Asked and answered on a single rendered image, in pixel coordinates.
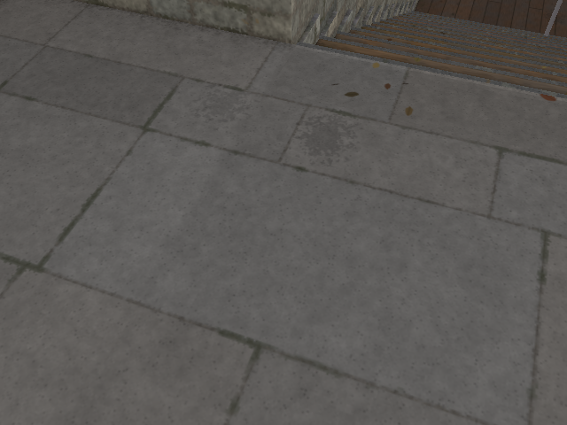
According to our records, stairs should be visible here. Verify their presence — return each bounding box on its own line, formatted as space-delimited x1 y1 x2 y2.
316 12 567 95

